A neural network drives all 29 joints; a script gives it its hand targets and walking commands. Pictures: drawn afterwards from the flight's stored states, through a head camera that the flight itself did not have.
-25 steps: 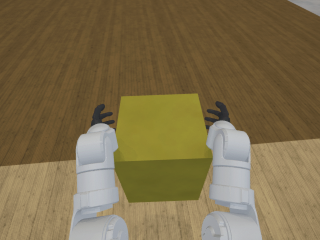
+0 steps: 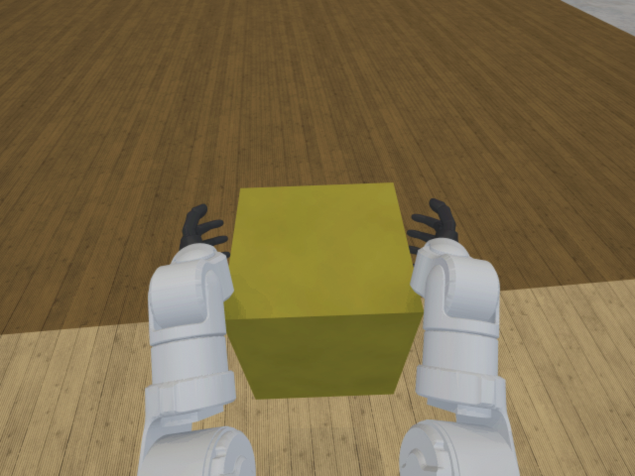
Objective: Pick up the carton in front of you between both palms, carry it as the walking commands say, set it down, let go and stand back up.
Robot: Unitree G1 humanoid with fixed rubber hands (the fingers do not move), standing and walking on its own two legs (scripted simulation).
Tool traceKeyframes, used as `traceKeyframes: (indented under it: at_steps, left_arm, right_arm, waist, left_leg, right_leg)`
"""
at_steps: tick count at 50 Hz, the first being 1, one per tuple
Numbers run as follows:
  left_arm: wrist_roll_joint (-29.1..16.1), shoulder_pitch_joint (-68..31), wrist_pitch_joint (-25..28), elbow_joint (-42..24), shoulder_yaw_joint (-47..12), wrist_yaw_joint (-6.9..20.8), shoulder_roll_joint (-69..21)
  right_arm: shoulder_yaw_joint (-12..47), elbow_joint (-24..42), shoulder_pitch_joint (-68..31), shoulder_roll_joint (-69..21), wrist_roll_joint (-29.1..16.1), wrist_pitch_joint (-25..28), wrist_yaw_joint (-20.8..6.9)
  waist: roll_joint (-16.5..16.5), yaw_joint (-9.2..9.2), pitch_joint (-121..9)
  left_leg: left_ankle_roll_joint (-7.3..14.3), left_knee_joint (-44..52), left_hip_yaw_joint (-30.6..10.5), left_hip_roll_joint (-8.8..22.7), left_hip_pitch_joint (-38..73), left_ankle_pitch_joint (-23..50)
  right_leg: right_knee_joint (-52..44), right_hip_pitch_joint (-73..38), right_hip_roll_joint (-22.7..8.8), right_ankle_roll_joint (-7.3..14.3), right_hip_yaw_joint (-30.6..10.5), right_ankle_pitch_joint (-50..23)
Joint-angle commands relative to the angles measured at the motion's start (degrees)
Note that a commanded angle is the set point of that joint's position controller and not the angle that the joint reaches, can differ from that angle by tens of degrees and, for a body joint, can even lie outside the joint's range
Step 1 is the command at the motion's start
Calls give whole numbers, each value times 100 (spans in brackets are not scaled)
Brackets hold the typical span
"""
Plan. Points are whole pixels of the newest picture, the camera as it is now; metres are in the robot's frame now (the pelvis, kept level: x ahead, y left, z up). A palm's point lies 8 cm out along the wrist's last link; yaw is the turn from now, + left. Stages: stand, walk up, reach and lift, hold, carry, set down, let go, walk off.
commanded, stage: carry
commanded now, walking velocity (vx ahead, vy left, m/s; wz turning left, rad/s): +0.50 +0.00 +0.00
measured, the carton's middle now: (320, 296) +0.36 +0.00 +0.02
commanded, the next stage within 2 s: none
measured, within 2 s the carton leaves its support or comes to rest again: neither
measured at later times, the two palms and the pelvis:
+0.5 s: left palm (213, 172) +0.49 +0.16 +0.15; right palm (403, 153) +0.52 -0.13 +0.15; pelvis +0.16 -0.02 +0.00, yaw +1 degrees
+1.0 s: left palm (260, 61) +0.81 +0.11 +0.18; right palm (405, 63) +0.78 -0.17 +0.19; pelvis +0.44 +0.02 +0.04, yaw -2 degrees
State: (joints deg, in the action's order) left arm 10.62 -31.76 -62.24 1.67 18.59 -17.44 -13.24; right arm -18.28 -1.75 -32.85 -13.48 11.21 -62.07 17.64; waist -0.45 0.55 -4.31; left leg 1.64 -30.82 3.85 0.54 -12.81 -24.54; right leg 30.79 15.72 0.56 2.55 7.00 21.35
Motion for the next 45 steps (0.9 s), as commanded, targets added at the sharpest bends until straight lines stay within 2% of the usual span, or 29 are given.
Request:
traceKeyframes:
  at_steps: [1, 4, 5, 6, 7, 8, 9, 13, 16, 17, 18, 19, 20, 21, 24, 26, 28, 32, 34, 35, 36, 37, 38, 39, 40, 41, 43, 44, 45]
  left_arm:
    - [-1731, -4056, -63, -160, -3268, 859, -4514]
    - [-1808, -4200, -166, -360, -3482, 729, -4370]
    - [-1821, -3982, -251, -191, -3360, 685, -4230]
    - [-1762, -4151, -304, -230, -3360, 666, -4036]
    - [-1695, -3939, -374, -110, -3285, 633, -4040]
    - [-1732, -4033, -405, -30, -3200, 627, -4159]
    - [-1874, -4262, -387, -311, -3207, 631, -4083]
    - [-1531, -4035, -475, 31, -2796, 628, -4018]
    - [-1628, -4210, -529, -118, -2780, 668, -4074]
    - [-1643, -4185, -520, -52, -2738, 668, -4163]
    - [-1671, -4074, -524, 86, -2752, 683, -4135]
    - [-1595, -4218, -460, -71, -2851, 680, -4049]
    - [-1575, -4106, -557, 123, -2872, 716, -4170]
    - [-1760, -4472, -541, -323, -3102, 754, -4372]
    - [-2620, -5561, -432, -1102, -3902, 983, -5008]
    - [-2757, -5349, -396, -790, -3962, 1062, -5116]
    - [-2740, -4887, -367, -767, -3853, 1055, -5062]
    - [-2521, -4405, -484, -688, -3821, 948, -4423]
    - [-2457, -4276, -588, -689, -3774, 923, -4435]
    - [-2357, -4205, -596, -771, -3599, 920, -4353]
    - [-2359, -4311, -607, -947, -3654, 875, -4340]
    - [-2044, -4051, -677, -586, -3372, 825, -4079]
    - [-1968, -3973, -720, -471, -3224, 799, -4025]
    - [-1700, -3742, -750, -270, -3007, 789, -4012]
    - [-1677, -3975, -697, -462, -2915, 764, -4035]
    - [-1665, -3994, -655, -416, -2901, 793, -4297]
    - [-1522, -4224, -546, -487, -2582, 743, -4197]
    - [-1522, -4486, -447, -844, -2701, 728, -4310]
    - [-1296, -4160, -459, -455, -2539, 719, -4227]
  right_arm:
    - [3407, 150, -4122, -4650, -1808, -111, -809]
    - [3275, 200, -4028, -4397, -1934, -176, -740]
    - [3177, 145, -3832, -4123, -1889, -228, -687]
    - [3070, -103, -3648, -3967, -1753, -275, -627]
    - [2947, -88, -3645, -3821, -1675, -320, -596]
    - [2979, 141, -3895, -3758, -1691, -351, -600]
    - [3034, 121, -3789, -3883, -1795, -403, -613]
    - [3218, 217, -4288, -4187, -2064, -463, -653]
    - [3241, 144, -4345, -4392, -2278, -507, -765]
    - [3307, 364, -4505, -4516, -2337, -485, -786]
    - [3324, 328, -4528, -4434, -2318, -521, -785]
    - [3248, 249, -4424, -4500, -2105, -558, -772]
    - [2924, -155, -4101, -4287, -1853, -629, -730]
    - [2863, -193, -4037, -4423, -1754, -628, -707]
    - [2568, 192, -4036, -4504, -1478, -429, -724]
    - [2552, 377, -4337, -4330, -1385, -300, -705]
    - [2978, 950, -4661, -4323, -1512, -253, -693]
    - [2917, 402, -3827, -3843, -1422, -463, -685]
    - [2923, 654, -4049, -3799, -1504, -541, -712]
    - [3059, 645, -4032, -3894, -1567, -607, -714]
    - [3013, 509, -3858, -3997, -1672, -642, -738]
    - [2976, 76, -3533, -3855, -1562, -727, -741]
    - [2932, -60, -3438, -3841, -1597, -741, -731]
    - [3069, -39, -3639, -3836, -1700, -727, -738]
    - [3279, 209, -3798, -4231, -1903, -719, -805]
    - [3515, 778, -4488, -4504, -2164, -639, -882]
    - [3798, 826, -5135, -4990, -2734, -608, -1004]
    - [3956, 1012, -5317, -5248, -2906, -518, -1063]
    - [3982, 1016, -5494, -5172, -2948, -485, -1058]
  waist:
    - [996, 181, -1183]
    - [143, -47, -1544]
    - [-217, -155, -1661]
    - [-1438, -388, -1565]
    - [-1728, -446, -954]
    - [-1362, -473, -811]
    - [-780, -526, -912]
    - [-537, -459, -1273]
    - [-938, 332, -1594]
    - [-450, 721, -1868]
    - [659, 979, -2268]
    - [2229, 749, -2190]
    - [1380, 557, -2154]
    - [645, 607, -2044]
    - [-302, 295, -2182]
    - [144, 393, -1949]
    - [662, 528, -1862]
    - [543, 541, -1667]
    - [744, 348, -1801]
    - [1038, 62, -2036]
    - [910, -387, -2385]
    - [572, -769, -2713]
    - [-545, -918, -2909]
    - [-1802, -687, -2839]
    - [-1086, -541, -2759]
    - [-612, -586, -2405]
    - [273, -437, -2087]
    - [195, -260, -2177]
    - [133, -283, -1965]
  left_leg:
    - [165, -279, 300, -53, -1043, -601]
    - [415, 440, 108, 84, 470, -126]
    - [566, 916, -551, 393, 1240, -513]
    - [917, 1570, -2353, 1425, 1971, -1120]
    - [1246, 1583, -2897, 1763, 2344, -293]
    - [1444, 1408, -2983, 1880, 2540, 845]
    - [1427, 1327, -2827, 1925, 2715, 1472]
    - [1015, 1181, -1730, 1502, 2475, 1769]
    - [461, 657, -496, 1048, 714, 2056]
    - [256, -243, -17, 784, -132, 2588]
    - [-32, -1903, 367, 407, -1271, 2085]
    - [-236, -3323, 249, -409, -2799, -772]
    - [-30, -4282, -408, -270, -3097, -831]
    - [49, -4724, -533, -84, -3249, -682]
    - [198, -4554, -605, 263, -3398, -357]
    - [134, -3933, -298, 271, -3376, -190]
    - [65, -3474, -160, 329, -3700, -28]
    - [15, -1600, 348, 107, -3025, 569]
    - [163, -927, 766, -208, -1733, 923]
    - [206, -818, 1077, -485, -878, 792]
    - [311, -318, 1202, -714, 342, 954]
    - [422, -181, 1031, -413, 1667, 821]
    - [1036, 100, -1072, 493, 2945, -219]
    - [1795, 1078, -4308, 1995, 3162, 550]
    - [1964, 953, -4584, 1905, 3103, 1158]
    - [1885, 582, -3706, 1762, 2608, 2168]
    - [1442, 732, -2844, 1686, 1618, 1683]
    - [1163, 921, -2437, 1532, 1495, 962]
    - [1176, 1096, -2373, 1570, 971, 813]
  right_leg:
    - [-1726, -915, -1619, 943, -2404, 2558]
    - [-952, -264, -1287, 671, -1556, 1661]
    - [-243, 406, -839, 433, -924, 1595]
    - [1121, 1528, -246, 119, -105, 1383]
    - [1309, 2723, 0, 56, 110, 1237]
    - [1716, 3054, -24, 100, -76, 1359]
    - [1822, 3162, -116, 47, -108, 1544]
    - [1372, 2553, 6, -67, 208, 1019]
    - [344, -242, 399, -3, 763, 20]
    - [56, -1797, 508, 112, 846, -280]
    - [-405, -3166, -310, 436, -620, 500]
    - [-1623, -3441, -1945, 1059, -3980, 1056]
    - [-1526, -3303, -2141, 1582, -4573, -52]
    - [-1023, -3022, -2029, 1582, -4170, -1177]
    - [-882, -2748, -1775, 1196, -2818, -1167]
    - [-1058, -2368, -1655, 1046, -2384, -994]
    - [-1163, -2637, -1597, 1171, -2221, -1231]
    - [-1093, -2321, -1369, 1035, -1398, -2707]
    - [-1001, -1709, -1215, 798, -816, -3416]
    - [-495, -1519, -1165, 667, -498, -4405]
    - [586, -1375, -987, 426, -66, -5455]
    - [1894, -524, -871, 180, 175, -4739]
    - [3292, 1150, -467, -76, -59, -3119]
    - [4967, 2619, 553, -286, -247, 856]
    - [5630, 3093, 278, -75, -1095, 874]
    - [5928, 3288, 26, 29, -1087, 720]
    - [5249, 2954, -323, 68, -1135, 347]
    - [4610, 2668, -453, 110, -1109, 393]
    - [4492, 2588, -436, 116, -944, 253]
